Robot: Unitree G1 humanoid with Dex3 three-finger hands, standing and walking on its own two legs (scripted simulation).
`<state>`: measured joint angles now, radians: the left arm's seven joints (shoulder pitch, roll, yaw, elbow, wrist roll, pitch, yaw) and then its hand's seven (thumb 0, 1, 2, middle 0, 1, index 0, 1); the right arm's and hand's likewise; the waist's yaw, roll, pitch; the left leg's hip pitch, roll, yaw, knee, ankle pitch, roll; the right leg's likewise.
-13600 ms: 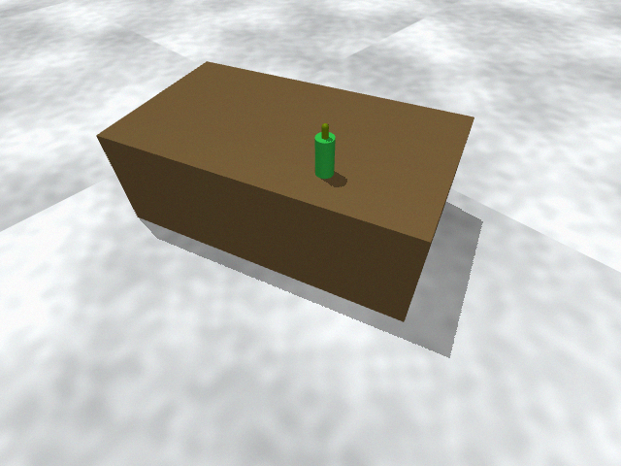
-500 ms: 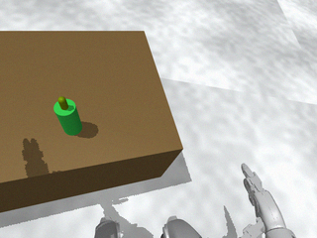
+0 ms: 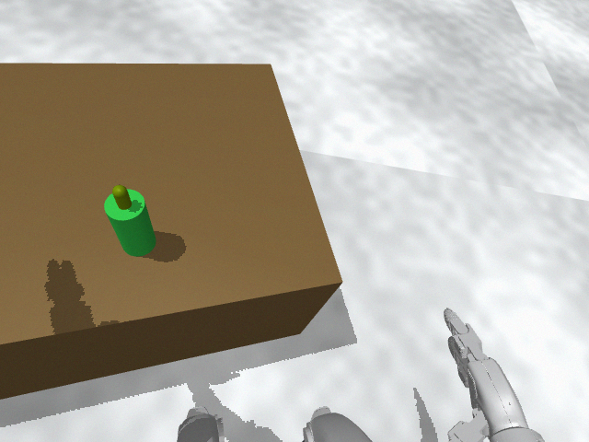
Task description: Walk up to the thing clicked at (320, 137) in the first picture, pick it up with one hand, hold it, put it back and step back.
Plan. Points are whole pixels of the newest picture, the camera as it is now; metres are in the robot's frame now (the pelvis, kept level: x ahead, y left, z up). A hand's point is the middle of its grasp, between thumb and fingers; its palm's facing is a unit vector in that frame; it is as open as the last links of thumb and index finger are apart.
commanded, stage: go down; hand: left
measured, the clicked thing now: (130, 218) +0.53 +0.21 -0.15
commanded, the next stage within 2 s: approach in 1.10 s
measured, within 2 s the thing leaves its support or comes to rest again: neither
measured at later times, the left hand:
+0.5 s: hand out of the picture +0.45 +0.40 +0.09, palm faces +0.32 -0.95 -0.01, open 16.8 cm
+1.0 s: hand out of the picture +0.45 +0.41 +0.10, palm faces +0.31 -0.95 -0.01, open 16.7 cm
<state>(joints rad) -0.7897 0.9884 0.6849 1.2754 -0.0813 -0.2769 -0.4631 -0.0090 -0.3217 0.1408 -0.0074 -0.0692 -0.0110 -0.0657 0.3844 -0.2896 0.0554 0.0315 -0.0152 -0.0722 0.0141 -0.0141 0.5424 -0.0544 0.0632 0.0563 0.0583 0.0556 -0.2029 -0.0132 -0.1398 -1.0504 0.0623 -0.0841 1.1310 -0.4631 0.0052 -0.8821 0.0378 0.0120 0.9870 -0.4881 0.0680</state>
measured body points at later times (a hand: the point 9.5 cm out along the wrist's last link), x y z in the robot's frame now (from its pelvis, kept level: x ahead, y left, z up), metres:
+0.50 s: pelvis -0.01 +0.00 +0.00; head +0.12 +0.07 +0.43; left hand +0.42 +0.45 +0.10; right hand +0.16 -0.24 +0.01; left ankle +0.03 +0.10 -0.66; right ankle -0.01 -0.18 -0.66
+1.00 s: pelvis +0.00 +0.00 +0.00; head +0.12 +0.08 +0.43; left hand +0.43 +0.46 +0.11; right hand +0.16 -0.24 +0.02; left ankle +0.03 +0.10 -0.66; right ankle -0.01 -0.18 -0.66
